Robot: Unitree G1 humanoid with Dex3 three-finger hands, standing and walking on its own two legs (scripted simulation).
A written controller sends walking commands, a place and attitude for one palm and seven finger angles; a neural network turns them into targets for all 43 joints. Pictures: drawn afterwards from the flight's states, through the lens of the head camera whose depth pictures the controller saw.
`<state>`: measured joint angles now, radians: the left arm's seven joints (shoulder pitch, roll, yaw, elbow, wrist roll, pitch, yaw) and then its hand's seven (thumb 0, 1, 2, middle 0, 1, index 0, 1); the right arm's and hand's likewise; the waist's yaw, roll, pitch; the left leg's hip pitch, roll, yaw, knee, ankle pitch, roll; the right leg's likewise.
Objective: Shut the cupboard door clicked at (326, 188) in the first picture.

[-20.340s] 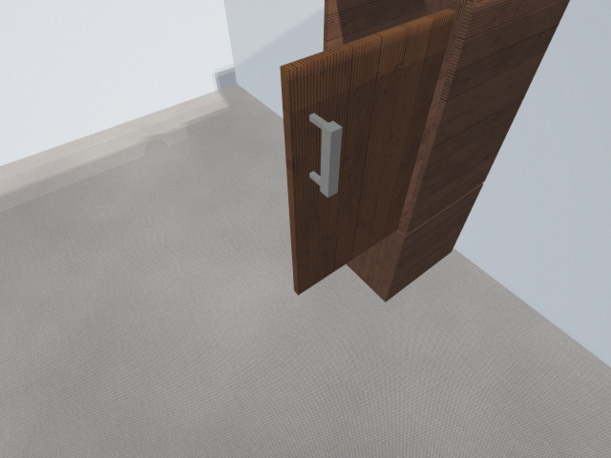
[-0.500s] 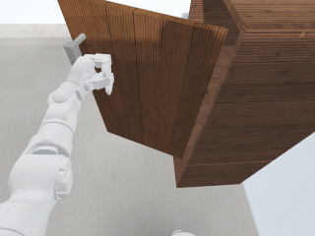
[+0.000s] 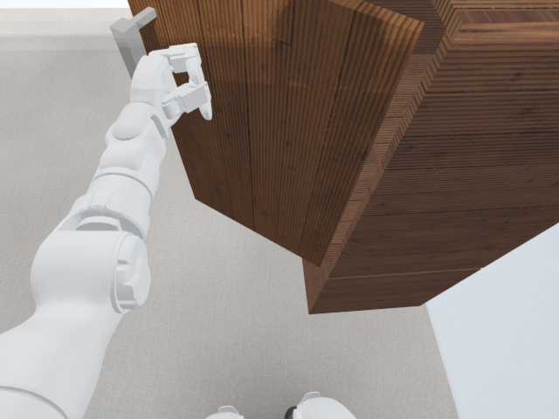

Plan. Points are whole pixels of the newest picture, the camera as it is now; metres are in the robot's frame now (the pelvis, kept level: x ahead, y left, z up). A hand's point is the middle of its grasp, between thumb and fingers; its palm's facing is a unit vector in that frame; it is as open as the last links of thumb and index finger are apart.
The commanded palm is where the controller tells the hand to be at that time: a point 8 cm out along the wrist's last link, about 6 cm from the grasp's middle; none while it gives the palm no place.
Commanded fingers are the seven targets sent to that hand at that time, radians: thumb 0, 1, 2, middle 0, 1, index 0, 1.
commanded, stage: pull the fist back off the door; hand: left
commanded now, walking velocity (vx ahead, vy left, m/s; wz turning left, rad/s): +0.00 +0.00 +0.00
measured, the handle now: (150, 64) +0.59 +0.13 +0.13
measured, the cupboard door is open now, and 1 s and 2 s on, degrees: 55 54 54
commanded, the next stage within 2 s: draw the hand back to the body in 0.78 s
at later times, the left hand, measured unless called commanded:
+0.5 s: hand (199, 130) +0.46 +0.06 +0.13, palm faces +0.02 -1.00 +0.00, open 3.1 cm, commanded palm +0.42 +0.10 +0.14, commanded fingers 0.00 0.90 0.90 -1.30 -1.50 -1.30 -1.50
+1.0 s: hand (197, 155) +0.42 +0.06 +0.14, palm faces +0.02 -1.00 +0.01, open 3.1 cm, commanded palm +0.36 +0.12 +0.14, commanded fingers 0.00 0.90 0.90 -1.30 -1.50 -1.30 -1.50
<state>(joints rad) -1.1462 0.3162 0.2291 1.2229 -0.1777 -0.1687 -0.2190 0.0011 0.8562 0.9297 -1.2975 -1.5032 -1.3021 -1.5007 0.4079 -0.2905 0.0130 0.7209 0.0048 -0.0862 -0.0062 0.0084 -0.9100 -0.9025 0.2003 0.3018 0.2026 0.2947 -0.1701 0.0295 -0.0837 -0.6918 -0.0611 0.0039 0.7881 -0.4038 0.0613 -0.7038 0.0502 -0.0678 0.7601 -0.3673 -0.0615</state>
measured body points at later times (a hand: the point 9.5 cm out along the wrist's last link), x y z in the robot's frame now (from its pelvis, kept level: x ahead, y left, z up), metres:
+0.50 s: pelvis +0.00 -0.01 +0.01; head +0.04 -0.02 +0.46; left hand +0.45 +0.12 +0.13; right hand +0.04 -0.26 -0.11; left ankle -0.02 +0.08 -0.70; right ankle -0.01 -0.08 -0.70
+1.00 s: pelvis -0.01 -0.01 +0.02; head +0.01 -0.02 +0.46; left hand +0.41 +0.12 +0.14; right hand +0.09 -0.24 -0.10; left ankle -0.02 +0.08 -0.70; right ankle -0.01 -0.08 -0.70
